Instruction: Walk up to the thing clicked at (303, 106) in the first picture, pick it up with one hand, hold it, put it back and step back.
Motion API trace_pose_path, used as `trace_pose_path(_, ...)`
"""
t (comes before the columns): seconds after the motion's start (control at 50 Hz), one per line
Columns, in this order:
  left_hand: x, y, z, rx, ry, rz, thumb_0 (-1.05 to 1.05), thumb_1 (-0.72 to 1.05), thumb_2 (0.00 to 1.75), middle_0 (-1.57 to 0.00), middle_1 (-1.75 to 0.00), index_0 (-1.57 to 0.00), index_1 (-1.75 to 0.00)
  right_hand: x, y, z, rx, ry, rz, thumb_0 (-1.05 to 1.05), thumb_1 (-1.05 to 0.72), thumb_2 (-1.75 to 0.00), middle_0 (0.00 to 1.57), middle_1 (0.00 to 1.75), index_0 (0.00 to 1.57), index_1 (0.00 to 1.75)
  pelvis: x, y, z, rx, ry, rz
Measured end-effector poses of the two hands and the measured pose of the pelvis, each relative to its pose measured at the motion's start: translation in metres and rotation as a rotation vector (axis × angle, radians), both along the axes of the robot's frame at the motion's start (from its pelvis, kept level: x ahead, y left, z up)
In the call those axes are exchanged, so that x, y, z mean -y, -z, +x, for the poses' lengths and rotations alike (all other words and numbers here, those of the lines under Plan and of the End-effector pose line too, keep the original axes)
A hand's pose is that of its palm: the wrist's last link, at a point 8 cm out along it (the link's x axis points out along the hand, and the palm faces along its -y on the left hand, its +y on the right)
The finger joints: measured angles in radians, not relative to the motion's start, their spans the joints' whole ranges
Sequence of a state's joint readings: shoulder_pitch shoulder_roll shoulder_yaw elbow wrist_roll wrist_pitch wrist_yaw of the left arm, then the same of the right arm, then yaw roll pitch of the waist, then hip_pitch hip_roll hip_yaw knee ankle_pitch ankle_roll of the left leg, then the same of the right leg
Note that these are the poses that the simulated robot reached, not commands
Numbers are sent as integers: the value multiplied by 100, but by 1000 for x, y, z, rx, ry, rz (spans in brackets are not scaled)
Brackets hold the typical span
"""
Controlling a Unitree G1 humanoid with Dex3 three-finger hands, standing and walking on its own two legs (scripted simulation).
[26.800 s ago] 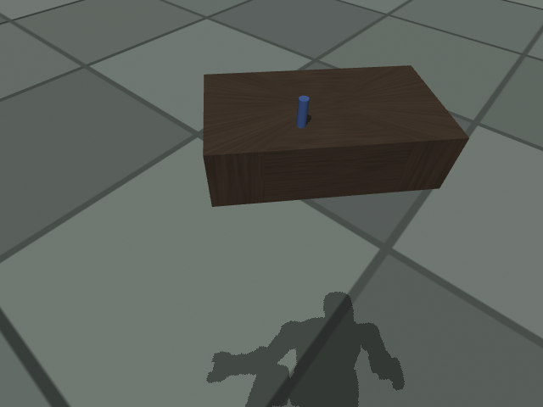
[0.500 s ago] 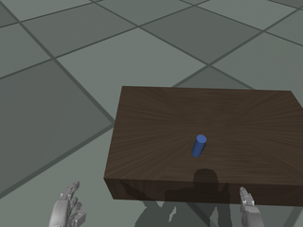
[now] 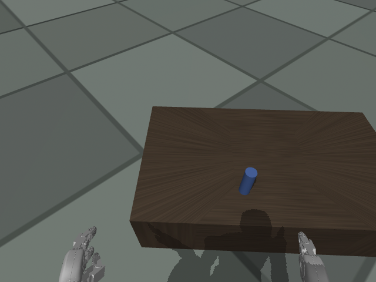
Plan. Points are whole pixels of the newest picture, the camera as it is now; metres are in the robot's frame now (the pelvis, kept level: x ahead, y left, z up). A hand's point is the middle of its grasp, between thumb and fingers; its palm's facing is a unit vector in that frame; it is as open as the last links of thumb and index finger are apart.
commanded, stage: home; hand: right
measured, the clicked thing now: (247, 181) +0.55 -0.22 -0.32
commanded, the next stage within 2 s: stand in 0.18 s
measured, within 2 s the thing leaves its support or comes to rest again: neither
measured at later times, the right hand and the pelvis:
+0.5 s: hand (282, 275) +0.17 -0.18 -0.06, palm faces +0.11 +0.96 -0.27, open 15.2 cm; pelvis +0.00 +0.00 +0.00, yaw +0 degrees
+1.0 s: hand out of the picture +0.08 -0.25 -0.11, palm faces -0.03 +0.94 -0.35, open 7.5 cm; pelvis +0.00 +0.00 +0.04, yaw +0 degrees
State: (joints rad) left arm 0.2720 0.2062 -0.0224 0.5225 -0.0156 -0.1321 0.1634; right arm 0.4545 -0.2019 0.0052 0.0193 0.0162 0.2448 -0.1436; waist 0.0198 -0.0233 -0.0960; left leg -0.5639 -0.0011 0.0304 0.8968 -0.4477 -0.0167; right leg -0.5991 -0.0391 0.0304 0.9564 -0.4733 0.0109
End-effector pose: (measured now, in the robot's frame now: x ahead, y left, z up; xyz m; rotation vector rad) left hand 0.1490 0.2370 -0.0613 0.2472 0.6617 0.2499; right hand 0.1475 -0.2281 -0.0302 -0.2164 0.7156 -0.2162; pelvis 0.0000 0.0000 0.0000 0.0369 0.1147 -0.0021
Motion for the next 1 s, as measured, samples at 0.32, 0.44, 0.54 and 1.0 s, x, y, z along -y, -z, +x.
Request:
trace_pose_path(0.32, 2, 0, 0, 5, -1, -5, 2, 90, 90, -20, -30, -21, -30, 1, 1, -1, -8, 0, -2, -1, 55, -4, 6, 5, 6, 5, 1, 0, -1, -2, -1, 0)
trace_pose_path(0.44, 2, 0, 0, 7, 1, -5, 2, 90, 90, -20, -30, -21, -30, 1, 1, 0, -7, -2, -3, -1, 41, -19, 13, 15, 13, 15, 1, 0, 0, -4, -3, 0)
trace_pose_path(0.54, 0, 6, 0, -58, 71, 29, 2, 90, 90, -20, -30, -20, -30, 4, 7, 4, -9, -65, -36, -1, 13, -46, 17, 24, 17, 23, 1, -2, -1, 26, -4, -8)
trace_pose_path(1.0, -46, 16, -81, -516, -21, -18, 1, 90, 90, -20, -30, -20, -30, 61, 42, -75, -446, -9, -63, 1, -88, -89, 20, 30, 20, 30, 4, -41, 5, 144, -4, -39)
